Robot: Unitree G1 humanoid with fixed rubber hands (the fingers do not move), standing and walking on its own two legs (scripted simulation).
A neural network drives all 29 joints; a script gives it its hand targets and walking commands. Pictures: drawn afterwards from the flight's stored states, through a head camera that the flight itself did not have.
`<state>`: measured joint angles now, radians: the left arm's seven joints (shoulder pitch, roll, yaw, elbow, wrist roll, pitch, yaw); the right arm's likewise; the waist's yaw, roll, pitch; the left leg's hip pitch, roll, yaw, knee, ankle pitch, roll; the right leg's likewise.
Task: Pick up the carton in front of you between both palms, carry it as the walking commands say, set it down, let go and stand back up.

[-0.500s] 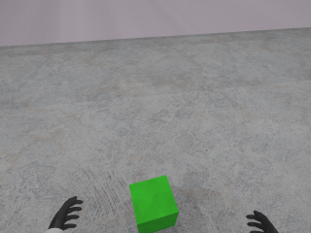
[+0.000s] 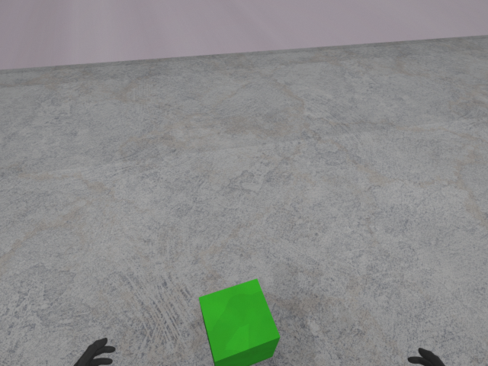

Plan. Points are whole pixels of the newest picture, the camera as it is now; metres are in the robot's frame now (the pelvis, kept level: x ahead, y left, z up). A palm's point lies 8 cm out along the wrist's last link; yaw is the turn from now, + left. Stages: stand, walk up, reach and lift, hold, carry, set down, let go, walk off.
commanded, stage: stand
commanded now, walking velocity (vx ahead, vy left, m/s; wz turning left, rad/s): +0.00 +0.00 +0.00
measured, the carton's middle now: (237, 328) +0.38 +0.04 -0.65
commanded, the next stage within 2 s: none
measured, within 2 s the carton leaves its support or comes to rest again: neither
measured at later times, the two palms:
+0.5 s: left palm out of the picture +0.06 +0.29 -0.11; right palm out of the picture +0.07 -0.31 -0.09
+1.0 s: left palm out of the picture +0.06 +0.30 -0.10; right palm out of the picture +0.07 -0.32 -0.09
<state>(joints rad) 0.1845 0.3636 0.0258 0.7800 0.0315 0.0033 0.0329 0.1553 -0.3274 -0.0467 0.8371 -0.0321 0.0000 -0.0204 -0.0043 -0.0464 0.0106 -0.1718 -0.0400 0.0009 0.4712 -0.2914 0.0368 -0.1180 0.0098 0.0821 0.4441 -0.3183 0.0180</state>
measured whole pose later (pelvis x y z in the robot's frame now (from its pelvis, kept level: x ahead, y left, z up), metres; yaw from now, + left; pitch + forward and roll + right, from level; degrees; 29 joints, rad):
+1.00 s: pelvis -0.02 -0.01 +0.01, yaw +1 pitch -3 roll +0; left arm 0.16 0.39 0.00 0.98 0.02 -0.01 0.02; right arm 0.11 -0.37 -0.02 1.03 -0.01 -0.01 -0.01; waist 0.00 -0.02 0.03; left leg -0.12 -0.02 -0.02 0.37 -0.20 0.02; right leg -0.06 0.02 0.06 0.34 -0.23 0.00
